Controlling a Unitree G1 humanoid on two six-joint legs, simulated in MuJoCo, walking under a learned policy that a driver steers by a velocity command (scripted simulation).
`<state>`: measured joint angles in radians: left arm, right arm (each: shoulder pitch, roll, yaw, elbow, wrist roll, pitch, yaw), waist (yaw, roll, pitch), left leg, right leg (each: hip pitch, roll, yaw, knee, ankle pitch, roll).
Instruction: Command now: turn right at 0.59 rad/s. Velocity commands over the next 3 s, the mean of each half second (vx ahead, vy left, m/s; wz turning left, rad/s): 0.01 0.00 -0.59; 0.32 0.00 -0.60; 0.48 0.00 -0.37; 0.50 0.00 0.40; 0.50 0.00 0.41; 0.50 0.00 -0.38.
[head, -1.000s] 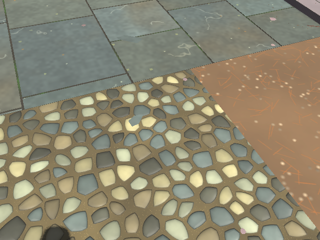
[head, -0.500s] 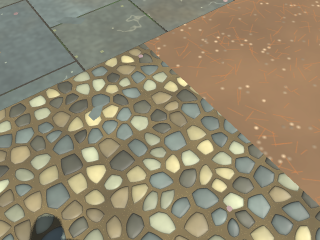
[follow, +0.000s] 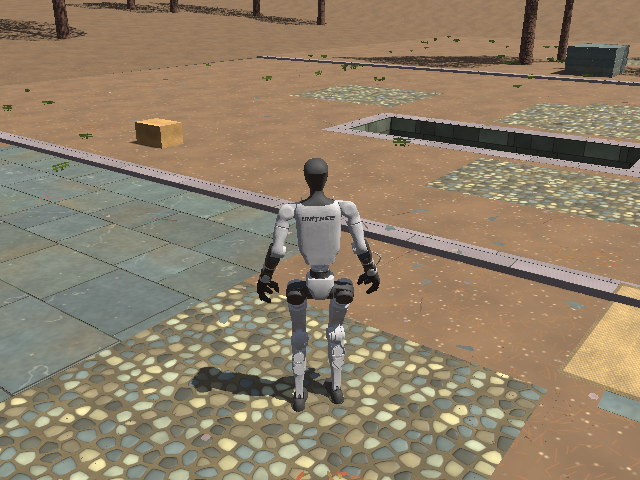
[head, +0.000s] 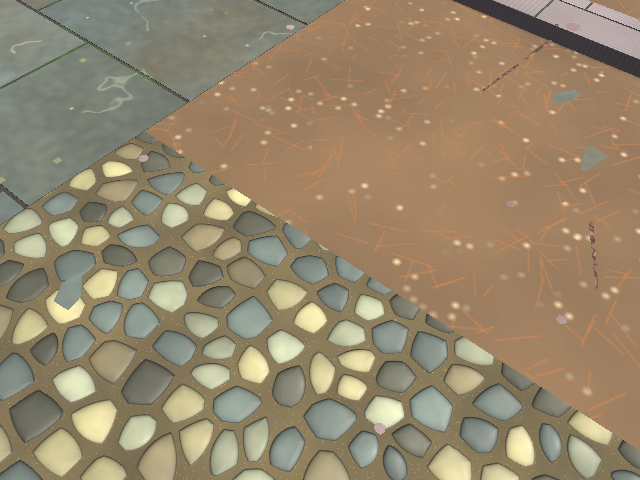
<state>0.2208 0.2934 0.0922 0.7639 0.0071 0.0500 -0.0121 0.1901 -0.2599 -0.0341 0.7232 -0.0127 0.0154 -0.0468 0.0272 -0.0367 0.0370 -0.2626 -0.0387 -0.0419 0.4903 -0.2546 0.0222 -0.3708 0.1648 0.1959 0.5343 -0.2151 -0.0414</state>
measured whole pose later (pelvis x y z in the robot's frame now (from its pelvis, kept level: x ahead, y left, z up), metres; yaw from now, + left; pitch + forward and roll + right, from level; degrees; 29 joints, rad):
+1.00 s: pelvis +0.14 -0.05 +0.00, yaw -35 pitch +2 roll +0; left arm 0.40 0.32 0.07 0.78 0.01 -0.02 -0.02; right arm 0.15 -0.28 -0.03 0.66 -0.04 -0.05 -0.01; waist 0.05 -0.03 -0.01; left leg -0.35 -0.02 0.00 0.55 -0.21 0.02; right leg -0.23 0.12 0.19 0.85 -0.47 -0.08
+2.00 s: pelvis +0.53 -0.41 -0.02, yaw -30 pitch +1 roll +0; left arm 0.38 0.23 0.03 0.93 0.02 -0.05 0.02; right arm 0.10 -0.25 -0.04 0.75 -0.04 -0.03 0.04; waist 0.02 0.00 0.06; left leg -0.47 -0.07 0.12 0.64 -0.19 0.17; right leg -0.05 -0.05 -0.22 0.86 -0.47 -0.02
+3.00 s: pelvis +1.02 -0.67 +0.00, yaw -33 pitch +2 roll -1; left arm 0.48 0.26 0.07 0.89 0.01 -0.04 0.00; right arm 0.00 -0.25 0.01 0.68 -0.03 -0.06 0.02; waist 0.11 0.02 0.03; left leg -0.50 0.00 -0.03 0.53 -0.11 -0.01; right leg 0.00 0.13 0.22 0.36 -0.37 -0.09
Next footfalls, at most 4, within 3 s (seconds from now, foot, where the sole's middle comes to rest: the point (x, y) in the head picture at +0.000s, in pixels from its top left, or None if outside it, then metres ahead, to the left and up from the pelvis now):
0.44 right None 0.00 -0.11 -0.77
0.94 left None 0.27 -0.01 -0.77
1.42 right None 0.34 -0.38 -0.77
1.96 left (528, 394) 0.67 -0.44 -0.77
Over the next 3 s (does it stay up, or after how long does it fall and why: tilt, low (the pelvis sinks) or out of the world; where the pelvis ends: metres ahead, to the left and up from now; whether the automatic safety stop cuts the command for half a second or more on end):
stays up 1.02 -0.67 0.00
